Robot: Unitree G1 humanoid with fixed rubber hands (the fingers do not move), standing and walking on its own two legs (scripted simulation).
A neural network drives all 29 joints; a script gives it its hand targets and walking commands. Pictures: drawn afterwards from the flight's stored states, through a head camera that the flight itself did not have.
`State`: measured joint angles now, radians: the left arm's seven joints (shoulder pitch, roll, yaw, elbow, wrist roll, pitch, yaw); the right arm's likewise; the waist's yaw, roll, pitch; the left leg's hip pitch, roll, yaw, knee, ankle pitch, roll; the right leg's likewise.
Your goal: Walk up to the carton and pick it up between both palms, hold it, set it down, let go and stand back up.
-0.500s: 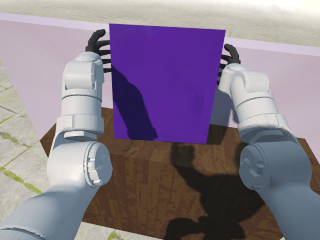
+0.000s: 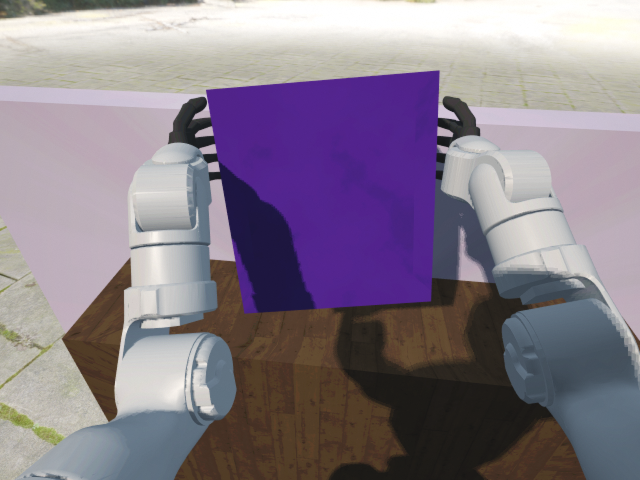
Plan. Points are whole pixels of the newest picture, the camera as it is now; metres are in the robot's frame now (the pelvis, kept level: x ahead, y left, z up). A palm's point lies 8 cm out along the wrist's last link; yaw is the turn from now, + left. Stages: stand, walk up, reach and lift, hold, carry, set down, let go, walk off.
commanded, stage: hold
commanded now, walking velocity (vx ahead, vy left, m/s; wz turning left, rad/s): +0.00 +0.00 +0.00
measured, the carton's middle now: (328, 186) +0.42 -0.02 +0.24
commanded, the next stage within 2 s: set down in 0.64 s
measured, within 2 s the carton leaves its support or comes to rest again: neither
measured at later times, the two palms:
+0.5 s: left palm (155, 169) +0.32 +0.16 +0.31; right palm (464, 159) +0.33 -0.15 +0.32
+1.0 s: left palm (212, 197) +0.40 +0.13 +0.24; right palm (458, 218) +0.37 -0.18 +0.22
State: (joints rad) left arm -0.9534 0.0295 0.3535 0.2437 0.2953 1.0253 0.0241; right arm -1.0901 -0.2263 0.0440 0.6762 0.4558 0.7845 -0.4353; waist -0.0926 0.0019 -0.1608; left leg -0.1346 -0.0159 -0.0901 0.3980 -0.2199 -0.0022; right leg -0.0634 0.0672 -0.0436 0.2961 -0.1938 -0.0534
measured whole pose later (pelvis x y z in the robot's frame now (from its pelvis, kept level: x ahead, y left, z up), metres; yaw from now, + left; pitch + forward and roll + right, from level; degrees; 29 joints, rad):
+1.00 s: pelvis -0.04 +0.00 +0.00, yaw +2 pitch +0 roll -1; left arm -1.08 0.09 0.34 0.68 0.25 0.58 -0.03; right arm -1.02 -0.07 -0.32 0.84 0.01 0.42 -0.27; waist -0.12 -0.07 -0.04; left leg -0.24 -0.02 -0.12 0.36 -0.12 -0.01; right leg -0.17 0.06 -0.08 0.28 -0.12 -0.05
